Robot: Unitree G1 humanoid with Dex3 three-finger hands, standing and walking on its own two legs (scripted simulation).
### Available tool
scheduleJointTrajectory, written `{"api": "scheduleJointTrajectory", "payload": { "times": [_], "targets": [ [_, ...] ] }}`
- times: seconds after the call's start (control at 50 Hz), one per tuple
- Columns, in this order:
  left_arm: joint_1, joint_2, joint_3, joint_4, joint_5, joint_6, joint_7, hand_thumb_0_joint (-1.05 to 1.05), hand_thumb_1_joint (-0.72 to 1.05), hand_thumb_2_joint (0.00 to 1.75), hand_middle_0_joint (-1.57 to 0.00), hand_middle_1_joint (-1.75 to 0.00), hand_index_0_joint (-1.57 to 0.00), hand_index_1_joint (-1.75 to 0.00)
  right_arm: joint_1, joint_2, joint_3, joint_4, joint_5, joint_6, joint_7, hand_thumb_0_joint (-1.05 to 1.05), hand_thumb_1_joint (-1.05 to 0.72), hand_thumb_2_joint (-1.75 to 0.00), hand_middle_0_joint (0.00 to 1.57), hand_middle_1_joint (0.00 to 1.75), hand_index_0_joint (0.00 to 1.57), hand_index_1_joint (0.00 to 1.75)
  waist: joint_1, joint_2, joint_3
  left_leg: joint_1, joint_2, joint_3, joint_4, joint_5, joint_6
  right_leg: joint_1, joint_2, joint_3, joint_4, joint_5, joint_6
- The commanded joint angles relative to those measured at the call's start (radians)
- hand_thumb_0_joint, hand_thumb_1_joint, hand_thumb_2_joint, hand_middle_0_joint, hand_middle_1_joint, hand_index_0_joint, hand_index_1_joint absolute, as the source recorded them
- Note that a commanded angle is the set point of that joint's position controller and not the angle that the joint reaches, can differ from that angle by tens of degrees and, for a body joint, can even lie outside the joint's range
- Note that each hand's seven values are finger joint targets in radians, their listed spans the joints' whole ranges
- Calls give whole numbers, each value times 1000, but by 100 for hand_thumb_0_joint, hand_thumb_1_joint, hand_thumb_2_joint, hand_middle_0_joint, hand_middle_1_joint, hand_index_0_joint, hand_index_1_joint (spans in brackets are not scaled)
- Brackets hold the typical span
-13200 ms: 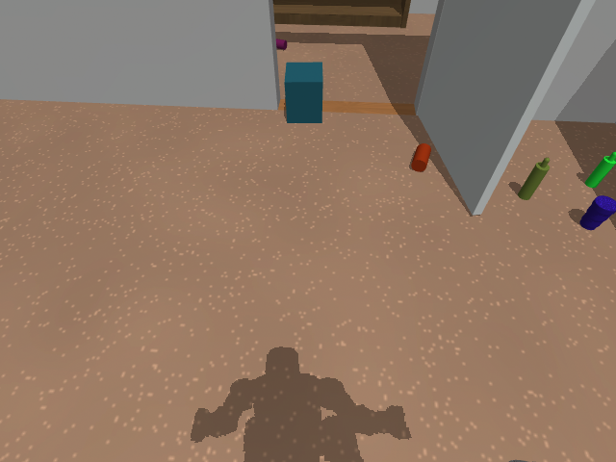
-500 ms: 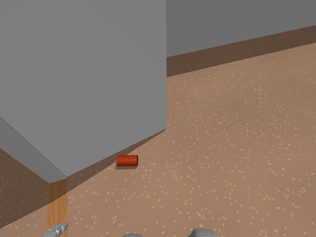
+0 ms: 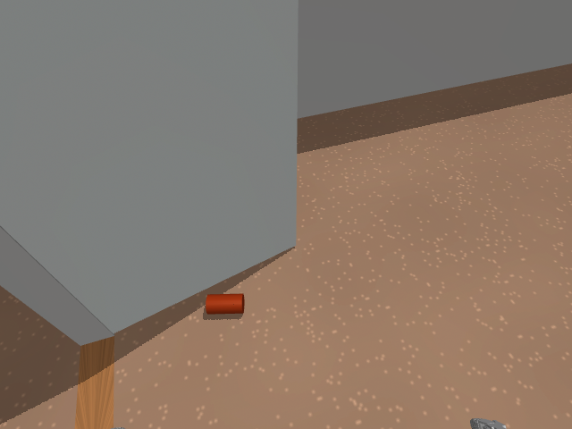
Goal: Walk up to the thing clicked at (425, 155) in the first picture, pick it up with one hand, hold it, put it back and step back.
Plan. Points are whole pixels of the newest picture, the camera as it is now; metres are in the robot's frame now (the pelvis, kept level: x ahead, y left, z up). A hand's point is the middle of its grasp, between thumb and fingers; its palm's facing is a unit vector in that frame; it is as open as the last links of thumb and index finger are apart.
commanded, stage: stand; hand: left
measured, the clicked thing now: (225, 303) +0.64 +0.26 -0.74
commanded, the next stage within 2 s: walk up in 1.72 s
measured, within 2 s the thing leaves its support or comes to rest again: neither
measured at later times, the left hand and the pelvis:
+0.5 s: hand out of the picture +0.09 +0.25 -0.16, palm faces -0.02 -0.95 -0.32, open 7.4 cm; pelvis +0.01 +0.01 +0.00, yaw +0 degrees
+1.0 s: hand out of the picture +0.09 +0.26 -0.15, palm faces -0.03 -0.94 -0.34, open 7.4 cm; pelvis +0.02 +0.01 +0.00, yaw +0 degrees
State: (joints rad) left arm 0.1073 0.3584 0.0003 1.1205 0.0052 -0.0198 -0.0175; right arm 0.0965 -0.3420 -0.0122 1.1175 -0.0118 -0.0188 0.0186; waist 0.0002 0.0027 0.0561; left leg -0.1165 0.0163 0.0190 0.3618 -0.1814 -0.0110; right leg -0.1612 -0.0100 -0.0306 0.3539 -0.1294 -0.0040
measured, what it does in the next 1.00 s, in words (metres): stands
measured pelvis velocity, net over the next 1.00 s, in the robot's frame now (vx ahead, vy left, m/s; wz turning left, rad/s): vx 0.02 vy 0.01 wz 0.00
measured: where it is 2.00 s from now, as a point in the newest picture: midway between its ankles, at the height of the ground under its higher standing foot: outside the picture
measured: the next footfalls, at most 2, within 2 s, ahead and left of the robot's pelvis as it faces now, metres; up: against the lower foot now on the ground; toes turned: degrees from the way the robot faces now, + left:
none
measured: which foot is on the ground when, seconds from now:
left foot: down 0.00-1.00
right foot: down 0.00-1.00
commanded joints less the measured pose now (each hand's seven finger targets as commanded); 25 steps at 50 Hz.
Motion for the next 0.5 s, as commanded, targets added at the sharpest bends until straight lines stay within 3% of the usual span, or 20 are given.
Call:
{"api": "scheduleJointTrajectory", "payload": {
  "times": [0.0, 0.04, 0.08, 0.18, 0.36, 0.48],
  "targets": [
    [-55, 206, 34, -50, 0, -27, 14, 0, 90, 90, -20, -30, -20, -30, -56, -213, -37, -47, 1, -18, -10, 0, -90, -90, 20, 30, 20, 30, 4, -40, -44, -35, 105, -110, -89, -54, 31, -12, -122, 146, -113, -130, -15],
    [-64, 213, 34, -53, 3, -26, 16, 0, 90, 90, -20, -30, -20, -30, -49, -210, -39, -47, 0, -16, -9, 0, -90, -90, 20, 30, 20, 30, -4, -57, -61, -4, 101, -103, -79, -35, 31, -32, -123, 150, -124, -157, -16],
    [-74, 211, 32, -53, 1, -28, 18, 0, 90, 90, -20, -30, -20, -30, -51, -213, -40, -39, 0, -18, -10, 0, -90, -90, 20, 30, 20, 30, -9, -35, -88, 24, 112, -105, -78, 20, 31, -15, -127, 144, -106, -66, -20],
    [-48, 206, 30, -37, -2, -25, 19, 0, 90, 90, -20, -30, -20, -30, -56, -209, -35, -28, 0, -17, -11, 0, -90, -90, 20, 30, 20, 30, 5, -13, -62, -41, 108, -112, -108, -34, 30, 15, -116, 129, -88, -72, -12],
    [-45, 202, 28, -32, -2, -26, 23, 0, 90, 90, -20, -30, -20, -30, -48, -206, -29, -16, 3, -18, -17, 0, -90, -90, 20, 30, 20, 30, -1, 11, -113, 10, 121, -100, -89, 138, 31, 68, -127, 114, -50, 126, -12],
    [-48, 190, 27, -29, -1, -18, 22, 0, 90, 90, -20, -30, -20, -30, -58, -215, -27, -14, 1, -15, -20, 0, -90, -90, 20, 30, 20, 30, 4, 22, -54, -33, 117, -103, -117, 62, 24, 52, -123, 113, -71, 53, -5]
  ]
}}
